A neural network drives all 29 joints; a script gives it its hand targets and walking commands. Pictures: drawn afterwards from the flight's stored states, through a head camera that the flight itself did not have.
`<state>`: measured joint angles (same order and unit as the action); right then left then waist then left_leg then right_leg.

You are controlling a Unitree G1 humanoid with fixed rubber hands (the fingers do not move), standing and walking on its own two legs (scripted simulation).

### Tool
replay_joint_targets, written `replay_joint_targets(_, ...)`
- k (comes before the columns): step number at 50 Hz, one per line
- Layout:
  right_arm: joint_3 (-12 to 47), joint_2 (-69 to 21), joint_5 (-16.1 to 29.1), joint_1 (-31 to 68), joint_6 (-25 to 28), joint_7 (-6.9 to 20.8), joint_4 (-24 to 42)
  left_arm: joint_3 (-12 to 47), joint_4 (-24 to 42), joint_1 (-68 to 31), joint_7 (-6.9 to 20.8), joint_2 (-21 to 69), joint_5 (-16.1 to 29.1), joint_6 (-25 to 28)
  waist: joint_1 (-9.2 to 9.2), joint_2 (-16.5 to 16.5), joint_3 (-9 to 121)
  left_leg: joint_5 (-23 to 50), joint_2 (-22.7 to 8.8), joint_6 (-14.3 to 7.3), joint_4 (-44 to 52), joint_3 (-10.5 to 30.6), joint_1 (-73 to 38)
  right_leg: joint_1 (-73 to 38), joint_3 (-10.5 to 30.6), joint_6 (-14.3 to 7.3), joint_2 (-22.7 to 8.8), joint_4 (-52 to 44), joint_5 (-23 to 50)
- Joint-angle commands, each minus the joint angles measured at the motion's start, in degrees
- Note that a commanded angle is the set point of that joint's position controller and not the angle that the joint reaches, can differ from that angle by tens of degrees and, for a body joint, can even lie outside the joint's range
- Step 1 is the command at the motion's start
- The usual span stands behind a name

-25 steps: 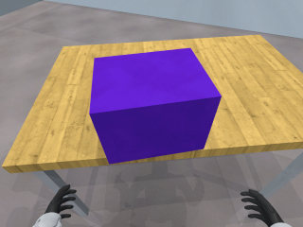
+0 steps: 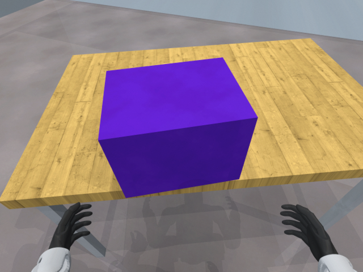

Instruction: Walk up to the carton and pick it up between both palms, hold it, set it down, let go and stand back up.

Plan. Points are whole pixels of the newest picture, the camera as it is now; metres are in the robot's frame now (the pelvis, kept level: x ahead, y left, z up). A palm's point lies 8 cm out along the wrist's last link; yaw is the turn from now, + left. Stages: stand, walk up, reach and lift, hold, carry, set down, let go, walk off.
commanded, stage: reach and lift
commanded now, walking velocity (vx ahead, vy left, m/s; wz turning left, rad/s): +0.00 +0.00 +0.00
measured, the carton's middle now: (174, 126) +0.45 +0.03 +0.06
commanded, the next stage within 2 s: none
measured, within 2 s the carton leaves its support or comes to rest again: neither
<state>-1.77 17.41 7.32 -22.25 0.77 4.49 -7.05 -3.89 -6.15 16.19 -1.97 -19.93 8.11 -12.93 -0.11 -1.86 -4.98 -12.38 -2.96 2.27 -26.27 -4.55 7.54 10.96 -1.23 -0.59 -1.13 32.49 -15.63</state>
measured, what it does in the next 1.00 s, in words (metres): stands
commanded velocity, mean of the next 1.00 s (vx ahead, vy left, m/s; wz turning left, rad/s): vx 0.00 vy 0.00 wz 0.00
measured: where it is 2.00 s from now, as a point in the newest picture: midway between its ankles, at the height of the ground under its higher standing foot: outside the picture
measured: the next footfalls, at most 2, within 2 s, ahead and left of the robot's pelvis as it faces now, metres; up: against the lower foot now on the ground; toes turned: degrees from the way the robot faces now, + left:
none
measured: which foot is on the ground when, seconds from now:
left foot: down 0.00-1.00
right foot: down 0.00-1.00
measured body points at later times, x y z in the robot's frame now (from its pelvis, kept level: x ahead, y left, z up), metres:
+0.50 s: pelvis +0.00 +0.00 +0.00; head -0.01 +0.00 +0.45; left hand +0.22 +0.25 +0.06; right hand +0.20 -0.24 +0.05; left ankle +0.02 +0.15 -0.73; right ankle +0.03 -0.10 -0.73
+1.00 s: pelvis +0.01 +0.00 +0.00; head +0.01 +0.00 +0.45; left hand +0.27 +0.26 +0.09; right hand +0.29 -0.23 +0.10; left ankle +0.02 +0.15 -0.73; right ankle +0.03 -0.10 -0.73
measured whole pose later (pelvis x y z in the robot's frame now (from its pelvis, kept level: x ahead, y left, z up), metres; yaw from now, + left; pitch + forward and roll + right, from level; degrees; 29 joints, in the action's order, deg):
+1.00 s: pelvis +0.01 +0.00 +0.00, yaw +0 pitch -4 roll +2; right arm -1.8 25.0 18.8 -3.8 -13.3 4.1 5.2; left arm -6.9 7.5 6.2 -5.2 -19.9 15.6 -22.7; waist 0.0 -1.0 -3.3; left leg -12.4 -3.0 2.4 -24.9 -4.5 7.9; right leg 11.0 -1.1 -0.7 -1.0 30.3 -15.2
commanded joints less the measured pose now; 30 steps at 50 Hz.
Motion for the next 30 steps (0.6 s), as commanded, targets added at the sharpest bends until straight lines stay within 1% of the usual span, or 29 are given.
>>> replay_joint_targets(1, -7.9, 10.6, 6.6, 2.9, 1.4, -0.8, 22.1, -7.1, 21.6, 1.9, -2.3, -5.8, 5.4, 4.5, 4.89, 2.1, 9.1, 8.8, 4.8, -0.9, 8.1, -0.8, -0.6, -3.1, 3.1, 0.4, 2.6, -14.9, 6.7)
replay_joint_targets(2, -7.5, 10.1, 6.8, 1.9, 1.2, -0.8, 22.0, -6.9, 21.0, 2.0, -2.1, -5.6, 5.8, 4.4, 4.59, 1.1, 7.5, 9.6, 4.9, -1.1, 8.1, -1.2, -0.7, -2.4, 3.2, 0.4, 2.6, -15.4, 7.6)
replay_joint_targets(3, -7.4, 10.3, 7.5, 2.6, 1.1, -0.9, 23.8, -7.3, 22.3, 1.7, -2.1, -5.8, 5.9, 4.6, 4.60, 1.4, 8.2, 9.8, 5.1, -1.2, 8.0, -0.9, -0.5, -2.5, 3.6, 0.7, 2.3, -15.1, 8.1)
replay_joint_targets(4, -7.1, 10.1, 7.9, 2.2, 1.0, -0.9, 24.5, -7.9, 21.8, 2.1, -2.1, -5.8, 6.0, 4.6, 5.07, 0.8, 8.7, 10.2, 5.0, -1.4, 7.7, -0.6, 0.3, -3.3, 3.7, 0.9, 2.2, -14.6, 8.8)
replay_joint_targets(5, -7.4, 11.2, 8.4, 2.4, 0.6, -0.8, 25.1, -7.9, 22.4, 2.3, -2.2, -5.8, 6.3, 4.4, 4.92, 1.1, 9.3, 10.3, 4.8, -1.2, 8.0, -0.6, -0.4, -2.8, 3.4, 0.9, 2.4, -14.8, 8.5)
replay_joint_targets(6, -8.0, 11.3, 8.7, 2.1, 0.5, -0.5, 25.5, -7.7, 23.5, 2.6, -2.4, -5.5, 6.4, 4.5, 5.30, 1.8, 9.5, 10.7, 4.6, -0.9, 8.0, -0.4, -0.7, -2.6, 3.3, 0.8, 2.6, -14.7, 9.0)
replay_joint_targets(7, -7.5, 11.0, 9.3, 1.4, 0.5, -0.3, 25.5, -7.8, 23.6, 2.7, -2.6, -5.4, 6.1, 4.7, 5.17, 2.0, 10.2, 11.2, 4.6, -0.9, 7.5, -0.5, -0.8, -2.8, 3.4, 0.6, 2.6, -14.8, 8.7)
replay_joint_targets(8, -8.7, 11.7, 9.3, 1.7, 0.6, -0.1, 26.7, -7.0, 26.5, 2.5, -3.0, -5.8, 6.6, 4.9, 4.91, 3.0, 11.1, 11.7, 4.4, -0.5, 7.3, -0.2, -1.5, -2.2, 3.3, 0.3, 2.9, -14.7, 8.9)
replay_joint_targets(9, -8.8, 11.9, 9.9, 2.7, 0.4, -0.1, 27.6, -6.5, 27.1, 2.4, -3.1, -5.6, 7.2, 5.0, 5.09, 3.1, 10.3, 10.3, 4.5, -0.3, 7.7, -0.1, -0.3, -1.8, 3.5, 0.1, 3.0, -14.8, 7.3)
replay_joint_targets(10, -9.2, 12.1, 9.8, 3.0, 0.0, 0.0, 28.0, -6.7, 26.8, 1.3, -3.1, -5.6, 7.1, 4.9, 4.80, 2.5, 9.7, 8.8, 4.4, -0.5, 7.9, 0.3, -0.4, -1.6, 3.4, -0.1, 3.0, -15.0, 6.0)
replay_joint_targets(11, -8.6, 12.2, 10.4, 2.7, -0.1, 0.3, 28.2, -6.8, 26.7, 2.0, -3.3, -5.2, 7.2, 4.9, 4.93, 2.6, 9.9, 8.8, 4.4, -0.4, 7.7, 0.4, -0.8, -0.9, 3.5, -0.3, 3.1, -15.1, 5.9)
replay_joint_targets(13, -8.7, 12.6, 10.9, 3.1, -0.6, 0.4, 28.5, -6.6, 27.3, 1.2, -3.3, -4.8, 7.7, 4.6, 5.09, 2.3, 8.6, 7.5, 4.6, -0.7, 8.2, 0.3, 1.8, -1.2, 3.6, 0.0, 2.9, -14.9, 5.4)
replay_joint_targets(14, -8.9, 12.8, 11.2, 2.1, -1.1, 0.3, 28.5, -6.5, 27.9, 1.8, -3.1, -5.2, 7.2, 4.3, 4.83, 3.0, 8.6, 8.8, 4.3, -0.4, 8.2, 0.3, -0.1, -1.4, 3.5, -0.2, 3.1, -15.4, 6.6)
replay_joint_targets(15, -9.1, 13.2, 11.7, 2.8, -1.0, 0.2, 31.1, -7.0, 28.9, 2.0, -3.2, -5.9, 7.4, 4.5, 5.21, 2.4, 9.3, 8.4, 4.4, -0.4, 8.2, 0.4, -0.2, -1.1, 3.5, -0.2, 3.3, -15.4, 6.3)
replay_joint_targets(16, -9.1, 13.1, 12.2, 2.3, -0.9, 0.2, 31.4, -6.2, 30.6, 2.1, -3.3, -5.6, 8.3, 4.7, 5.16, 2.3, 9.6, 9.8, 4.5, -0.4, 7.7, 0.4, 0.2, -2.1, 3.8, 0.1, 3.2, -15.1, 7.7)
replay_joint_targets(17, -8.9, 13.4, 12.5, 3.2, -0.9, 0.3, 31.9, -6.6, 30.6, 1.1, -3.3, -6.3, 8.4, 4.8, 4.89, 2.8, 10.0, 9.3, 4.5, -0.4, 7.5, 0.7, 0.0, -1.2, 3.7, -0.1, 3.4, -15.0, 7.2)
replay_joint_targets(18, -9.2, 13.4, 12.8, 4.7, -1.0, 0.4, 32.7, -6.9, 30.6, -0.8, -3.3, -6.5, 8.6, 4.8, 5.30, 2.5, 10.8, 7.4, 4.6, -0.5, 7.7, 0.7, 0.6, -1.3, 3.7, -0.1, 3.3, -14.9, 5.6)
replay_joint_targets(19, -9.8, 14.6, 12.8, 5.3, -1.5, 0.7, 31.0, -6.6, 30.5, -1.5, -3.6, -6.2, 8.5, 4.7, 4.93, 2.2, 8.7, 6.0, 4.4, -0.5, 8.3, 1.0, 1.4, -0.1, 3.6, -0.4, 3.4, -15.1, 4.1)
replay_joint_targets(20, -9.9, 14.6, 12.7, 7.1, -1.5, 0.8, 30.6, -6.0, 30.2, -3.7, -3.6, -6.1, 9.4, 4.7, 4.64, 2.4, 9.7, 4.6, 4.5, -0.5, 8.1, 0.9, 2.2, 0.6, 3.5, -0.3, 3.4, -15.0, 3.2)
replay_joint_targets(21, -9.6, 14.6, 12.7, 9.0, -1.7, 0.7, 32.1, -6.1, 29.9, -5.6, -3.6, -7.2, 9.6, 4.7, 5.16, 1.4, 9.2, 1.4, 4.6, -1.1, 8.3, 0.7, 3.7, 0.9, 4.2, -0.1, 3.1, -15.0, 0.7)
replay_joint_targets(22, -10.0, 13.8, 12.8, 9.7, -2.2, 0.7, 31.8, -5.3, 30.3, -6.8, -3.8, -6.8, 10.3, 4.3, 4.55, 3.1, 9.8, 1.3, 4.6, -0.7, 8.4, 0.8, 3.5, 1.2, 4.0, -0.3, 3.0, -14.9, 0.9)
replay_joint_targets(23, -10.0, 14.5, 12.9, 10.4, -2.5, 0.6, 32.0, -5.7, 30.4, -7.1, -3.8, -7.5, 10.1, 4.1, 4.43, 2.5, 8.6, 1.0, 4.7, -1.0, 8.4, 0.9, 3.5, 1.2, 4.4, -0.4, 2.9, -15.2, 0.9)
replay_joint_targets(24, -9.2, 14.1, 13.6, 9.6, -2.7, 0.6, 31.2, -6.5, 30.1, -6.3, -3.8, -7.1, 9.8, 3.8, 5.10, 1.9, 8.4, 1.5, 4.7, -1.1, 8.9, 0.9, 3.9, 0.0, 4.6, -0.5, 2.9, -15.2, 1.5)
replay_joint_targets(25, -9.6, 13.9, 13.6, 12.7, -3.3, 0.2, 32.2, -6.9, 28.3, -9.3, -3.5, -7.8, 10.1, 3.2, 5.09, 2.0, 7.9, -1.0, 5.0, -1.5, 9.2, 0.7, 5.3, 0.4, 5.2, -0.2, 2.4, -15.5, -0.8)
replay_joint_targets(27, -10.1, 14.4, 13.4, 14.0, -4.5, 0.3, 30.9, -6.7, 29.5, -11.7, -3.9, -8.4, 10.1, 2.2, 4.62, 3.1, 8.0, -2.6, 4.8, -1.3, 9.6, 1.1, 4.7, 1.1, 5.0, -0.3, 2.6, -15.4, -2.3)
replay_joint_targets(28, -9.4, 13.8, 13.6, 14.9, -4.7, 0.2, 32.0, -7.0, 30.0, -12.1, -3.7, -8.8, 10.5, 1.9, 5.31, 2.9, 8.1, -2.3, 4.9, -1.5, 9.8, 0.8, 4.9, 0.6, 5.4, -0.3, 2.3, -15.7, -1.8)
replay_joint_targets(29, -10.1, 14.3, 13.3, 17.1, -5.2, -0.1, 31.7, -7.5, 29.3, -14.6, -3.7, -9.4, 10.8, 1.4, 4.88, 2.3, 8.5, -3.3, 4.9, -1.6, 9.7, 0.9, 5.6, 0.3, 5.3, -0.2, 2.4, -15.5, -2.8)
replay_joint_targets(30, -10.1, 14.1, 13.2, 16.7, -5.8, -0.3, 30.3, -7.6, 28.9, -15.2, -3.6, -9.3, 10.5, 1.0, 4.67, 2.1, 8.1, -3.3, 4.9, -1.7, 9.7, 0.8, 5.8, 0.7, 5.3, -0.2, 2.5, -15.4, -2.7)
